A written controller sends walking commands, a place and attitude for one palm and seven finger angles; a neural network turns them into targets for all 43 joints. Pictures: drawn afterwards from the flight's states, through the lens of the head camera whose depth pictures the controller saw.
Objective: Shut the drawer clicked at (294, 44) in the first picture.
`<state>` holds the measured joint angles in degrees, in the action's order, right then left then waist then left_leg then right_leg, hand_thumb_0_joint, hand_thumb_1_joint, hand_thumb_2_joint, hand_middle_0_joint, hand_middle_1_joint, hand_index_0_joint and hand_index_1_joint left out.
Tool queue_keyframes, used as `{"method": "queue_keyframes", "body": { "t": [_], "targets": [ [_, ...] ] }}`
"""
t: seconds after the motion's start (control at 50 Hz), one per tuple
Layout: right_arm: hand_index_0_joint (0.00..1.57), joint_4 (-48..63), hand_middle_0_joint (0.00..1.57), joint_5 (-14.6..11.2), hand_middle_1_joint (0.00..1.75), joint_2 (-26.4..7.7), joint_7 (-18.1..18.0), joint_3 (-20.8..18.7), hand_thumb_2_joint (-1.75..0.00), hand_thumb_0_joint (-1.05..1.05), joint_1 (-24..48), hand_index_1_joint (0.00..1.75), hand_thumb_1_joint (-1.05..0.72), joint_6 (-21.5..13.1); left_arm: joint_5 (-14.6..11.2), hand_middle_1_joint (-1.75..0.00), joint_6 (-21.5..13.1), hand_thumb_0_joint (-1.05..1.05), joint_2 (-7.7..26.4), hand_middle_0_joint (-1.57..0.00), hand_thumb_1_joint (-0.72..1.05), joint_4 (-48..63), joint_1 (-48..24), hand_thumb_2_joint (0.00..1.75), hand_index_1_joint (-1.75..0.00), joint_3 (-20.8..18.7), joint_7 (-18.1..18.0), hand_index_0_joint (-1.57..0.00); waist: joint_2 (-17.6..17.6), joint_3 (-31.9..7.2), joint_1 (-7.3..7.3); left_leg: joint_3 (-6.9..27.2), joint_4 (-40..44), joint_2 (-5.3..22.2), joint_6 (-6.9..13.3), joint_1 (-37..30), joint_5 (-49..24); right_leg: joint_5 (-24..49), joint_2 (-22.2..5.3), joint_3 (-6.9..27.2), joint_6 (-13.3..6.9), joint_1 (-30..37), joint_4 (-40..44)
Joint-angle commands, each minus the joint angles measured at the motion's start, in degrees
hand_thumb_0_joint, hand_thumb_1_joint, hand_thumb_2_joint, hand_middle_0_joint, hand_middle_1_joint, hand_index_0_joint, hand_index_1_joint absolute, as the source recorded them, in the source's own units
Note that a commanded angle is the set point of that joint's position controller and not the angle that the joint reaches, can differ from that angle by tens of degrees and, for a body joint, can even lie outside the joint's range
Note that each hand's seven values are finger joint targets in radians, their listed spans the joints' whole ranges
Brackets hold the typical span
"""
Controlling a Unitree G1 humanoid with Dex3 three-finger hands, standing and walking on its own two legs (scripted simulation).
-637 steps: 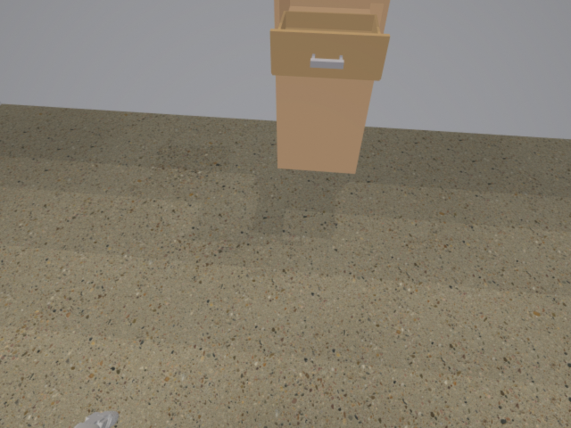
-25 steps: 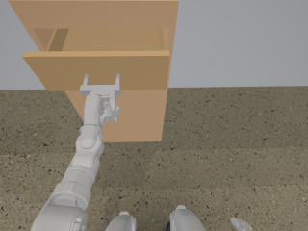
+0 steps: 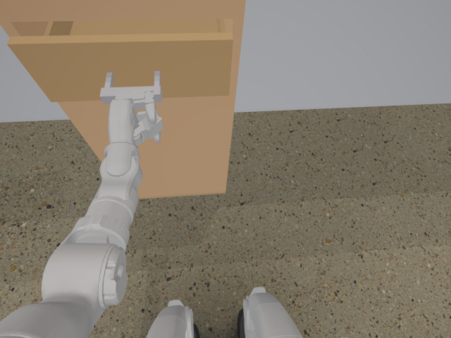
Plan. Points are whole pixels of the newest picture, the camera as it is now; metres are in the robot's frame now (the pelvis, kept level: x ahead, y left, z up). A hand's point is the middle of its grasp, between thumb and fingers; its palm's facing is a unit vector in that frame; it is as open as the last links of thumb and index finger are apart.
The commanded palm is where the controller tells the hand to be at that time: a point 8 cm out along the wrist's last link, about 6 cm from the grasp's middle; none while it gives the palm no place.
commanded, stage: push the drawer shut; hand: left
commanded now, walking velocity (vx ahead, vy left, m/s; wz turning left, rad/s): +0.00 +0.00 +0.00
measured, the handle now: (133, 86) +0.56 +0.13 +0.06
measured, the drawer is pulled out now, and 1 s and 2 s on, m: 0.05 0.00 0.00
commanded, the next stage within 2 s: pull the fist back off the drawer in 0.94 s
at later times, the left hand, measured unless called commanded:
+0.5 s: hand (159, 99) +0.54 +0.09 +0.05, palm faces -0.01 -1.00 -0.06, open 2.9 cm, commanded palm +0.54 +0.13 +0.06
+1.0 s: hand (158, 98) +0.54 +0.09 +0.05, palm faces -0.02 -1.00 -0.07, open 2.9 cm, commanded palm +0.58 +0.12 +0.06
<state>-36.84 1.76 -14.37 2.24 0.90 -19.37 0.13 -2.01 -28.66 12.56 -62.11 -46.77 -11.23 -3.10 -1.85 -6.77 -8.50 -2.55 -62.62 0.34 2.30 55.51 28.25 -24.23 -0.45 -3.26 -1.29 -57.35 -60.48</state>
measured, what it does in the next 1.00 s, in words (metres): stands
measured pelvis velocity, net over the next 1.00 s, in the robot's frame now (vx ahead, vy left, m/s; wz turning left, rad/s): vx -0.02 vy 0.01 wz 0.00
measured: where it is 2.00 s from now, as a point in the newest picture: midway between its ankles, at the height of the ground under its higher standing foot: outside the picture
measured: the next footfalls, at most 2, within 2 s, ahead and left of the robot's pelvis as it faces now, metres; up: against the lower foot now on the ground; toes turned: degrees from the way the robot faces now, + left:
none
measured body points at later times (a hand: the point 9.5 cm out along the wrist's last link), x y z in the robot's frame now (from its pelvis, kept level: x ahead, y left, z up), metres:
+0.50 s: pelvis +0.00 +0.00 -0.01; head +0.15 +0.01 +0.41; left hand +0.53 +0.14 +0.06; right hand -0.02 -0.25 -0.12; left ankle +0.01 +0.10 -0.66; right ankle +0.04 -0.11 -0.66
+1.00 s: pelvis -0.02 +0.01 -0.02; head +0.14 +0.03 +0.41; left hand +0.54 +0.14 +0.06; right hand -0.05 -0.24 -0.12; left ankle +0.01 +0.10 -0.66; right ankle +0.04 -0.11 -0.66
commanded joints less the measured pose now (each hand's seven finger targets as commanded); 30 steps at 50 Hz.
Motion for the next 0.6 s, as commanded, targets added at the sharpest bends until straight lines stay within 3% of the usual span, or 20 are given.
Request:
{"method": "queue_keyframes", "body": {
  "t": [0.0, 0.02, 0.06, 0.12, 0.16, 0.22, 0.34, 0.36, 0.42, 0.44, 0.5, 0.58],
  "targets": [
    [0.20, 3.81, 0.20, 0.34, 0.30, -8.99, -0.33, -3.26, -0.90, 0.00, -8.39, 0.30, -0.90, -0.68, 0.11, -1.60, -4.31, 0.00, 10.60, -1.40, 0.90, 9.97, -30.50, 0.90, -1.60, -3.06, -0.79, -1.40, 0.81, -26.35, -2.95, 4.23, 7.96, -0.78, -0.54, -12.27, -12.91, 11.59, 2.04, 2.63, 0.14, 15.01, 7.58],
    [0.20, 3.69, 0.20, 0.41, 0.30, -9.08, -0.35, -3.21, -0.90, 0.00, -8.64, 0.30, -0.90, -0.53, 0.26, -1.60, -4.38, 0.00, 10.98, -1.40, 0.90, 10.18, -32.39, 0.90, -1.60, -2.93, -0.85, -1.40, 0.71, -25.72, -3.67, 4.34, 7.99, -0.72, -0.42, -11.89, -12.48, 11.30, 2.06, 2.69, 0.21, 14.63, 7.71],
    [0.20, 3.73, 0.20, 0.59, 0.30, -9.16, -0.23, -3.22, -0.90, 0.00, -9.34, 0.30, -0.90, -0.30, 0.85, -1.60, -4.59, 0.00, 11.70, -1.40, 0.90, 9.59, -33.24, 0.90, -1.60, -3.43, -0.78, -1.40, -1.67, -27.49, -3.32, 4.66, 7.77, -0.66, -0.64, -13.55, -13.82, 11.79, 2.15, 2.45, -0.03, 13.58, 7.05],
    [0.20, 3.35, 0.20, 0.85, 0.30, -9.43, -0.13, -3.28, -0.90, 0.00, -10.10, 0.30, -0.90, 0.06, 1.10, -1.60, -4.40, 0.00, 12.04, -1.40, 0.90, 8.10, -35.95, 0.90, -1.60, -3.49, -1.07, -1.40, -0.70, -26.84, -4.55, 4.95, 7.34, -0.48, -0.50, -12.80, -13.04, 10.77, 2.24, 2.37, 0.12, 12.37, 7.34],
    [0.20, 3.27, 0.20, 1.16, 0.30, -9.51, 0.04, -3.22, -0.90, 0.00, -10.91, 0.30, -0.90, 0.10, 1.36, -1.60, -4.76, 0.00, 12.06, -1.40, 0.90, 8.94, -38.13, 0.90, -1.60, -3.29, -1.07, -1.40, -3.78, -29.14, -4.73, 5.45, 7.11, -0.44, -0.65, -15.11, -14.85, 11.65, 2.34, 2.19, 0.02, 11.21, 6.71],
    [0.20, 3.03, 0.20, 1.27, 0.30, -9.73, 0.24, -3.15, -0.90, 0.00, -11.74, 0.30, -0.90, 0.71, 1.49, -1.60, -4.18, 0.00, 13.88, -1.40, 0.90, 6.27, -37.62, 0.90, -1.60, -4.94, -1.24, -1.40, -1.65, -28.64, -4.78, 5.30, 6.69, -0.36, -0.56, -13.66, -15.60, 12.47, 2.52, 2.22, 0.09, 12.13, 6.91],
    [0.20, 2.46, 0.20, 1.65, 0.30, -10.33, 0.16, -2.80, -0.90, 0.00, -13.28, 0.30, -0.90, 1.17, 2.61, -1.60, -3.00, 0.00, 15.44, -1.40, 0.90, 2.73, -43.85, 0.90, -1.60, -4.89, -1.27, -1.40, -3.55, -27.18, -7.36, 6.17, 5.86, -0.18, -0.33, -13.13, -14.46, 10.62, 2.70, 1.83, 0.09, 7.92, 6.68],
    [0.20, 2.26, 0.20, 1.70, 0.30, -10.59, 0.11, -2.77, -0.90, 0.00, -13.55, 0.30, -0.90, 1.24, 2.87, -1.60, -2.93, 0.00, 16.48, -1.40, 0.90, 2.30, -44.90, 0.90, -1.60, -5.27, -1.34, -1.40, -3.02, -27.56, -7.69, 6.55, 5.63, -0.05, -0.38, -12.66, -14.33, 10.32, 2.63, 1.77, 0.18, 7.59, 6.48],
    [0.20, 2.34, 0.20, 2.02, 0.30, -10.52, 0.28, -2.64, -0.90, 0.00, -14.28, 0.30, -0.90, 1.17, 3.20, -1.60, -2.74, 0.00, 17.46, -1.40, 0.90, 2.61, -47.08, 0.90, -1.60, -5.69, -1.46, -1.40, -5.83, -29.92, -7.71, 6.34, 4.89, -0.18, -0.37, -13.01, -15.51, 11.10, 2.68, 2.07, 0.11, 7.76, 6.24],
    [0.20, 2.09, 0.20, 2.04, 0.30, -10.58, 0.17, -2.66, -0.90, 0.00, -14.81, 0.30, -0.90, 1.28, 3.25, -1.60, -3.02, 0.00, 17.85, -1.40, 0.90, 3.12, -49.07, 0.90, -1.60, -5.79, -1.56, -1.40, -4.80, -30.34, -8.57, 6.91, 4.69, 0.05, -0.34, -13.72, -16.14, 11.47, 2.70, 1.82, 0.22, 7.18, 5.90],
    [0.20, 1.51, 0.20, 2.06, 0.30, -10.71, 0.08, -2.67, -0.90, 0.00, -15.01, 0.30, -0.90, 1.37, 3.59, -1.60, -2.63, 0.00, 17.14, -1.40, 0.90, 2.91, -52.22, 0.90, -1.60, -4.37, -2.05, -1.40, -5.60, -29.64, -9.90, 7.14, 4.61, 0.09, -0.26, -13.60, -14.26, 9.76, 2.75, 1.91, 0.41, 5.54, 6.60],
    [0.20, 1.09, 0.20, 2.22, 0.30, -10.84, 0.05, -2.40, -0.90, 0.00, -15.07, 0.30, -0.90, 1.00, 3.92, -1.60, -2.74, 0.00, 17.37, -1.40, 0.90, 2.98, -55.14, 0.90, -1.60, -3.52, -2.78, -1.40, -8.70, -30.01, -10.55, 8.09, 5.05, 0.22, -0.66, -15.58, -12.91, 7.94, 2.78, 1.37, 0.21, 3.01, 6.55]
  ]
}}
